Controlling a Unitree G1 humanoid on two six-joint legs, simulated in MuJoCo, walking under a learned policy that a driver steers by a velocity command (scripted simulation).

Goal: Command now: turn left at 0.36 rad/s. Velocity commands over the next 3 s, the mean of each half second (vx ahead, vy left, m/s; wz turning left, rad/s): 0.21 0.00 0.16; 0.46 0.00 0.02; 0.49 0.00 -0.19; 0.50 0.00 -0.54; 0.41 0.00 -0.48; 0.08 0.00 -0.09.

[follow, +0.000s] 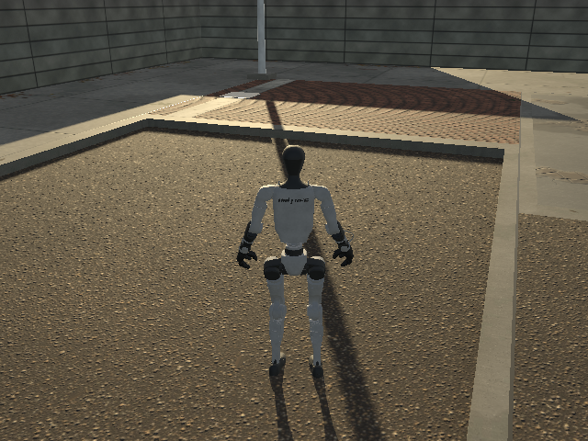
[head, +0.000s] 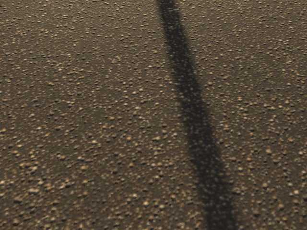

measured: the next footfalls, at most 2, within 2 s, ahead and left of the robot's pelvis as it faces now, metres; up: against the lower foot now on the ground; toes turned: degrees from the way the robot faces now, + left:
right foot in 0.02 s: +0.04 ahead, -0.13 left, +0.00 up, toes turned +4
left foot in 0.38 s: +0.05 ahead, +0.13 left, +0.00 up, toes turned +2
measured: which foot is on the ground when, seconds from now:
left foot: down 0.00-0.02, up 0.04-0.36, down 0.38-0.84, up 0.86-1.00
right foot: up 0.00-0.00, down 0.02-0.38, up 0.40-0.80, down 0.82-1.00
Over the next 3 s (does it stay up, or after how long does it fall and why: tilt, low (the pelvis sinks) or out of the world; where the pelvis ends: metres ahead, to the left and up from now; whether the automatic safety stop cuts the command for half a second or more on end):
stays up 1.19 -0.20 0.00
